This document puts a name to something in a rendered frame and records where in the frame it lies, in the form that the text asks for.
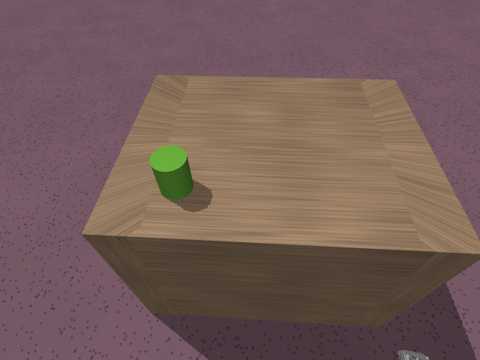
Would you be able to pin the can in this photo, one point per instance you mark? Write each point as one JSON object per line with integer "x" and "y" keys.
{"x": 172, "y": 172}

